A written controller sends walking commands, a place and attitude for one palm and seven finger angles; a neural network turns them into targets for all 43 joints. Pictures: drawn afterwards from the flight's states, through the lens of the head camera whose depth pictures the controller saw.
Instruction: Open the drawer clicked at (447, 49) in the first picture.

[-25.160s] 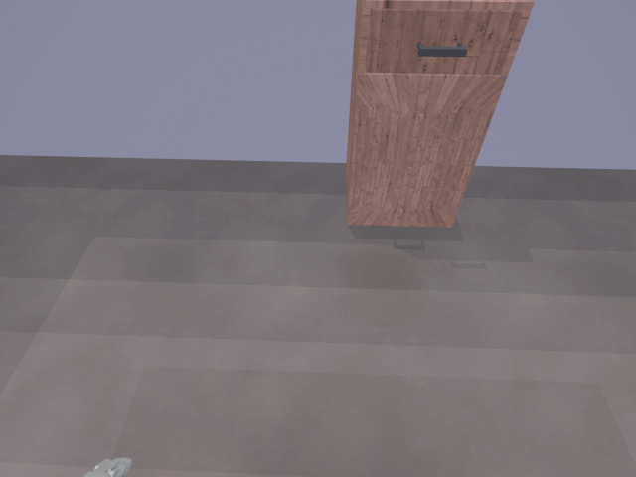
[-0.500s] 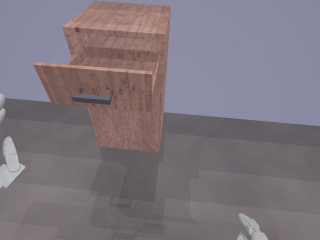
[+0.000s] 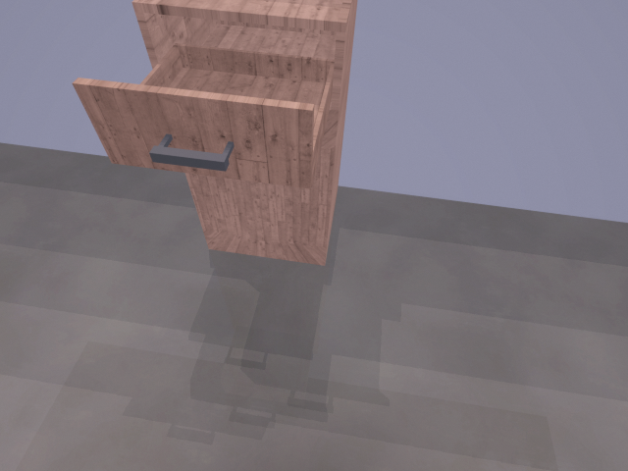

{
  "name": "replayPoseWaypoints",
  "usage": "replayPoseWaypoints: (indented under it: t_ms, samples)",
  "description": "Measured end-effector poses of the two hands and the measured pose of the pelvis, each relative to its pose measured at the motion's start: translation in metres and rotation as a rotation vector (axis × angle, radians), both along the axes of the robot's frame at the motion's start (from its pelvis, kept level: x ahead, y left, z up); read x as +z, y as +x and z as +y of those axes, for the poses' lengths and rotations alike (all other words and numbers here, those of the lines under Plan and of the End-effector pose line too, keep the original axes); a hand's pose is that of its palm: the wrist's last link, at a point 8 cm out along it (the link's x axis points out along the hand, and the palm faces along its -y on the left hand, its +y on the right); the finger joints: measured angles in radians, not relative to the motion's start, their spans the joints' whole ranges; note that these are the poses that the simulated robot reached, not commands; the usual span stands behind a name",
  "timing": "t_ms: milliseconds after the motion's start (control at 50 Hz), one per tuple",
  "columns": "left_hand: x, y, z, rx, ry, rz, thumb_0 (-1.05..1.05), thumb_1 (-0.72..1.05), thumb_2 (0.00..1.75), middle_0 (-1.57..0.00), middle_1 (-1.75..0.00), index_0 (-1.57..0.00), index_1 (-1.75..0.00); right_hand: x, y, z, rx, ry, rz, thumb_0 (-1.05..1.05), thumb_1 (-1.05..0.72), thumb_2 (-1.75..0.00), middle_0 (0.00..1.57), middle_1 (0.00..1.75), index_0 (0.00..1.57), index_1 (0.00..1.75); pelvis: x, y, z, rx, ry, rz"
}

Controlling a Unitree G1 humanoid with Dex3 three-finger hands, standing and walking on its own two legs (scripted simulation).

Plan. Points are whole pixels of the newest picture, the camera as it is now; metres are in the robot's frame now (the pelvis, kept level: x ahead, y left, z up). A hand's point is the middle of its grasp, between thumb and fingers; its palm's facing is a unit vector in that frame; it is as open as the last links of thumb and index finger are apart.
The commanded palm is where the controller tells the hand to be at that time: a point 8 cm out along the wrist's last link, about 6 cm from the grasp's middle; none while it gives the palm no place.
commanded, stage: let the arm hang, fingers relaxed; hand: left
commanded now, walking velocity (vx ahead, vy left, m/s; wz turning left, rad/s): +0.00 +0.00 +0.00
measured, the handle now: (194, 150) +0.63 +0.24 +0.03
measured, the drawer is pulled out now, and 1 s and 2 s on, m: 0.30 0.30 0.30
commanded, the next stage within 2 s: look to check the result in 0.76 s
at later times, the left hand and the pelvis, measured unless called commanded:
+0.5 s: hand out of the picture +0.04 +0.21 -0.15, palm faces +0.01 -0.96 -0.27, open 7.4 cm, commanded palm none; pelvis +0.00 +0.01 +0.01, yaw +0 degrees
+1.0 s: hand out of the picture +0.08 +0.23 -0.14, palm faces -0.02 -0.95 -0.32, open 7.4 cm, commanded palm none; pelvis +0.02 +0.00 +0.02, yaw -1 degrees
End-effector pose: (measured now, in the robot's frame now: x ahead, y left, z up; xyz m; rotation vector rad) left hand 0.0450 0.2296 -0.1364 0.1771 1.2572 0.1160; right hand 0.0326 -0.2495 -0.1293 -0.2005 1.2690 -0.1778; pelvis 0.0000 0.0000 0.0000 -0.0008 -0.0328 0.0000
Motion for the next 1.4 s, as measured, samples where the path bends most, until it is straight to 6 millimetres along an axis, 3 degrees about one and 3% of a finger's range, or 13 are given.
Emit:
replayPoseWaypoints:
  t_ms: [120,240,320,460,660,980,1400]
  samples:
    - [0.005,-0.058,0.020,0.065,0.040,0.178,-0.01,0.97,0.90,-0.21,-0.30,-0.20,-0.30,0.003,-0.051,0.005,-0.020,0.004,0.195,0.01,-0.91,-0.90,0.20,0.30,0.20,0.30,0.009,-0.001,0.000,0.003,-0.009,0.007]
    - [0.014,-0.075,0.032,0.080,0.074,0.235,0.00,0.93,0.90,-0.21,-0.30,-0.20,-0.30,-0.001,-0.061,0.015,-0.034,0.033,0.226,0.00,-0.90,-0.90,0.20,0.30,0.20,0.30,0.013,-0.002,0.003,0.002,-0.007,0.004]
    - [0.016,-0.064,0.034,0.074,0.084,0.205,0.01,0.91,0.90,-0.20,-0.30,-0.20,-0.30,-0.005,-0.052,0.021,-0.033,0.051,0.193,0.00,-0.90,-0.90,0.20,0.30,0.20,0.30,0.013,-0.002,0.005,-0.001,-0.003,0.000]
    - [0.017,-0.026,0.030,0.046,0.079,0.099,0.01,0.91,0.90,-0.20,-0.30,-0.20,-0.30,-0.008,-0.023,0.024,-0.023,0.066,0.105,0.00,-0.90,-0.90,0.20,0.30,0.20,0.30,0.014,0.000,0.006,-0.003,0.003,-0.006]
    - [0.020,0.018,0.025,0.009,0.067,-0.001,0.01,0.90,0.90,-0.21,-0.30,-0.20,-0.30,-0.001,0.005,0.011,-0.017,0.038,0.035,0.00,-0.90,-0.90,0.20,0.30,0.20,0.30,0.014,0.005,0.004,-0.009,0.004,-0.007]
    - [0.028,0.031,0.048,-0.002,0.124,0.024,0.01,0.90,0.90,-0.21,-0.30,-0.20,-0.30,0.008,0.017,-0.022,-0.012,-0.032,0.061,0.00,-0.90,-0.90,0.20,0.30,0.20,0.30,0.017,0.015,0.001,-0.013,0.004,0.001]
    - [0.037,0.070,0.060,-0.035,0.155,-0.032,0.01,0.90,0.90,-0.21,-0.30,-0.20,-0.30,0.022,0.068,-0.044,0.018,-0.080,-0.025,0.00,-0.90,-0.90,0.20,0.30,0.21,0.30,0.019,0.029,-0.001,-0.020,0.003,0.005]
